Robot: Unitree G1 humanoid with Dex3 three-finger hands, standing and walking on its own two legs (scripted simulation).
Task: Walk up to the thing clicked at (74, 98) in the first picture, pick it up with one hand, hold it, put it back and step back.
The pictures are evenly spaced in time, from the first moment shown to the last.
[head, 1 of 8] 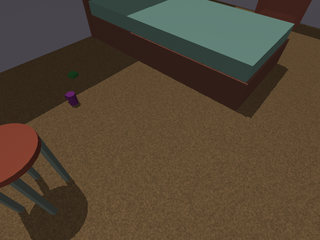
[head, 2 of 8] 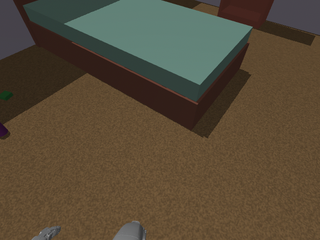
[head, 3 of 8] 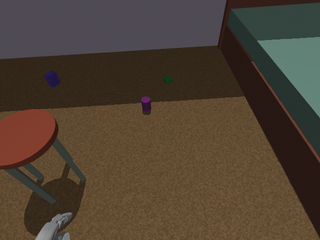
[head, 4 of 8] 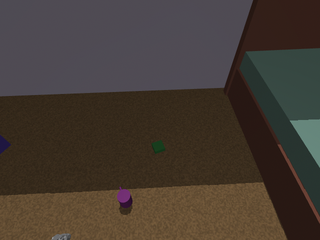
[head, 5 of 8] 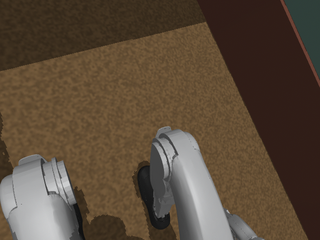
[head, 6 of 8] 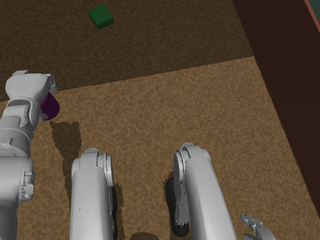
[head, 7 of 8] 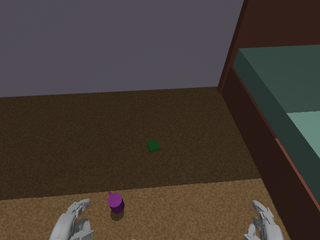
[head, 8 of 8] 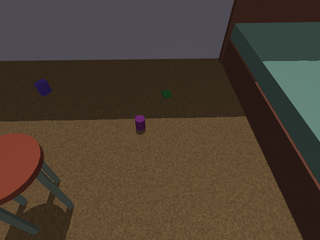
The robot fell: no
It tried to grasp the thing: yes
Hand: left
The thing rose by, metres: 0.65
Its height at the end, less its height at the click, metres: +0.00
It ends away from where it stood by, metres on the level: 0.03
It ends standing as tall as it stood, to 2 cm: yes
